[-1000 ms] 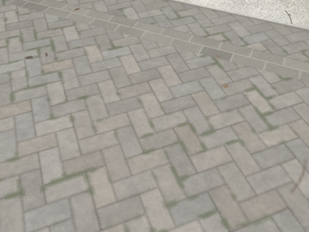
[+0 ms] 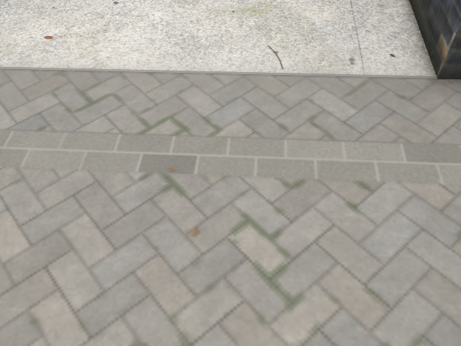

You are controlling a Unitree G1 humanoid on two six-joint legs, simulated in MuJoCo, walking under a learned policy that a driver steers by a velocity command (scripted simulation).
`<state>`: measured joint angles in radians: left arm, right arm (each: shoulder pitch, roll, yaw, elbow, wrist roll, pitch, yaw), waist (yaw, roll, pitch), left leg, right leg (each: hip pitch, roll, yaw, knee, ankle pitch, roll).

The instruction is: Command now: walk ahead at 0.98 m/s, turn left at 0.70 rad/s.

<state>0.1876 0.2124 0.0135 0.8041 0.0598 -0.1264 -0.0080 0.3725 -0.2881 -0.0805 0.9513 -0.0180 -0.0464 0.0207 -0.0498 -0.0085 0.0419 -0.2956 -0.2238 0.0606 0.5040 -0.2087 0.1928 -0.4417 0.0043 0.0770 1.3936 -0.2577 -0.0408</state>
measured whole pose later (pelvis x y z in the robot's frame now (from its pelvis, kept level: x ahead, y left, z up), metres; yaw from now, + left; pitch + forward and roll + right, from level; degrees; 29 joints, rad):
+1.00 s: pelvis +0.81 +0.24 +0.02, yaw +39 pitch +0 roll +1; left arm 0.24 0.25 0.03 0.78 -0.04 -0.06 -0.01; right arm 0.35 -0.25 -0.04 0.84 -0.01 -0.09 0.00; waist -0.01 -0.03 0.07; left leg -0.07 -0.12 0.14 0.35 -0.29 0.14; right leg -0.70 -0.08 0.05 1.10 -0.17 -0.02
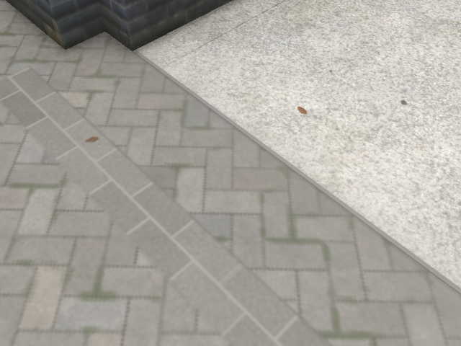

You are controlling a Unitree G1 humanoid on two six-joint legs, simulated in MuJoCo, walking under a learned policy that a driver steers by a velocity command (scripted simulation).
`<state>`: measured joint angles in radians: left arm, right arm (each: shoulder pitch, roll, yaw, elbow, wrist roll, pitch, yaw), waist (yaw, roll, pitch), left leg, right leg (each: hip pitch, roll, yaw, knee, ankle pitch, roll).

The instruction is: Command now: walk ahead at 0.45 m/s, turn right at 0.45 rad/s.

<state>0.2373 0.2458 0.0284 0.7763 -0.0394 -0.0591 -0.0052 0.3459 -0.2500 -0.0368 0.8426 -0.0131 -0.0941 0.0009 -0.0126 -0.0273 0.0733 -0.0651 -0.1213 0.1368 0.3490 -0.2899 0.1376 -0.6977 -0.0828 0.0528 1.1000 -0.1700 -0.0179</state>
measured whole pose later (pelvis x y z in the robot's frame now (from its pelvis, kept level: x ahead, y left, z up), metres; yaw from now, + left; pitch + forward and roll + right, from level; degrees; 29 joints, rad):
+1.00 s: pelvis +0.30 +0.02 +0.00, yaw -54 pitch +2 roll +1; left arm 0.18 0.30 0.07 0.56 -0.02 0.07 0.00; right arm 0.12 -0.27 -0.07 0.69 -0.01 0.02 -0.04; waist -0.01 -0.03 0.07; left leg -0.25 0.07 0.18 0.43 -0.20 0.00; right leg -0.53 -0.10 -0.01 0.93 -0.33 0.09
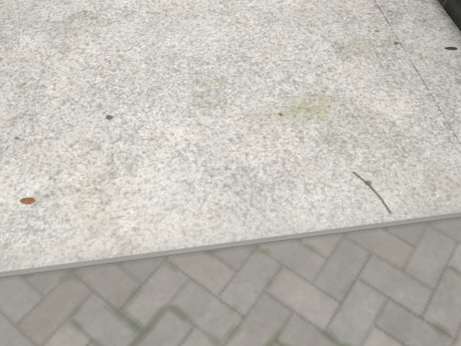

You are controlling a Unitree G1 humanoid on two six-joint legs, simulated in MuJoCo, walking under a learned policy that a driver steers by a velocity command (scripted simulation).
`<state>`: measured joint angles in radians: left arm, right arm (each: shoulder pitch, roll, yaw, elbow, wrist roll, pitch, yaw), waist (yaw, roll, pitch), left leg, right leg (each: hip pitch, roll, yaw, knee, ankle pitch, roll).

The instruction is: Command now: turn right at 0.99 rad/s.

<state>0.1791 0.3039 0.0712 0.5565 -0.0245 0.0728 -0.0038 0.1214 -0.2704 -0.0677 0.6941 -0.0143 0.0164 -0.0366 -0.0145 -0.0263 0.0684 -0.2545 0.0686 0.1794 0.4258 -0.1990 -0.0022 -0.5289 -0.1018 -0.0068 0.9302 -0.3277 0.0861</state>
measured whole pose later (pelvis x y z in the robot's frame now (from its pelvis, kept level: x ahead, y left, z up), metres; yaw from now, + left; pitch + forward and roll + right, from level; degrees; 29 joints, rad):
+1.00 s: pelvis +0.04 -0.03 -0.01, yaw -7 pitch +3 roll -1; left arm 0.22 0.27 0.09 0.66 0.03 0.00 0.04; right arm 0.14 -0.33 -0.09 0.61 0.03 0.05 -0.01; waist 0.01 0.04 0.02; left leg -0.53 -0.04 -0.08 1.03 -0.50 -0.03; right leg -0.28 0.01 -0.05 0.57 -0.33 -0.03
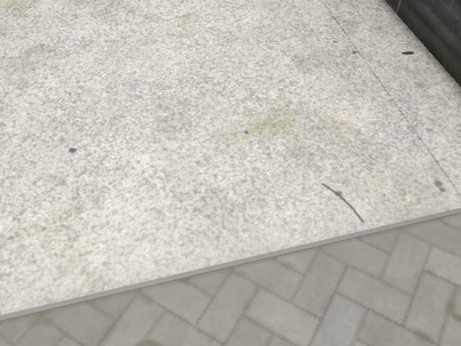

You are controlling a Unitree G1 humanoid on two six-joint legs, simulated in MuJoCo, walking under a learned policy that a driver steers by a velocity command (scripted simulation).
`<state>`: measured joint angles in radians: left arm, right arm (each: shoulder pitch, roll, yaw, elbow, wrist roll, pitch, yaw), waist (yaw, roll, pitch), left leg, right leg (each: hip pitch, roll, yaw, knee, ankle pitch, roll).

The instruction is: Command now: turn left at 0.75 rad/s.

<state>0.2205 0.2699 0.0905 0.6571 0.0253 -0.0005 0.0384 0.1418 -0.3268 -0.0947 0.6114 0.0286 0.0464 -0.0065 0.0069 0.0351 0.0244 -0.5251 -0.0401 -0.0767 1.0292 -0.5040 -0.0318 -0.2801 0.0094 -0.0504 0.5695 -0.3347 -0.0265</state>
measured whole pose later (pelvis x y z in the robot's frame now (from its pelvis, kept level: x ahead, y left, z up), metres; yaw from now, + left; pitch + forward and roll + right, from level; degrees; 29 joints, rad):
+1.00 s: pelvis +0.22 -0.01 -0.03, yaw -2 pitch +3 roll +1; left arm 0.13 0.34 0.07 0.67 0.02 0.00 -0.07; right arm 0.40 -0.34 -0.09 0.82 -0.05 -0.04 0.01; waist -0.03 0.04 -0.01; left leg 0.01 0.21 0.28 0.71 -0.51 -0.08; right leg -0.53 -0.01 -0.11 0.76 -0.30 -0.13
